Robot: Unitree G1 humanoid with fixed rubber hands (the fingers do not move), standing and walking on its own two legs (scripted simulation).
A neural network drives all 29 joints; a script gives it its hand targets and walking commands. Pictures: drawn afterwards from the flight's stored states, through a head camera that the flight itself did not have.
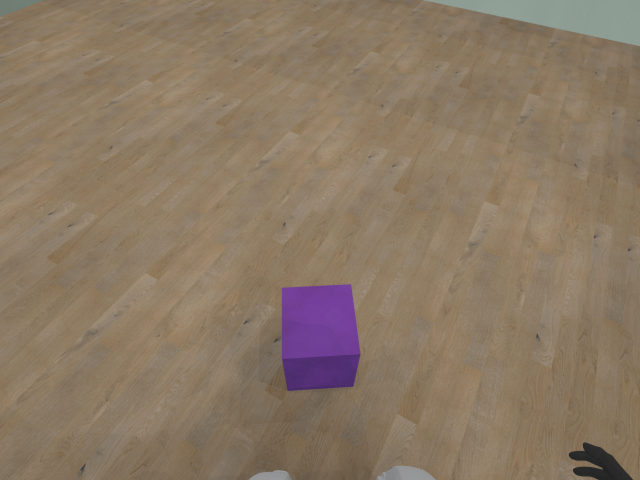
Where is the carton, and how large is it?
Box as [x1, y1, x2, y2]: [282, 284, 359, 390]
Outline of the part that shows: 350,284 282,288 282,361 287,390 340,387 353,385 359,358 359,347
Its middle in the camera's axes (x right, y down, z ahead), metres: -0.01 +0.30 +1.15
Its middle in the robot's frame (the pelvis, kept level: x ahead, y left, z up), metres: +0.58 +0.04 -0.62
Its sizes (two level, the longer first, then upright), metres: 0.210 0.200 0.250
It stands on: the floor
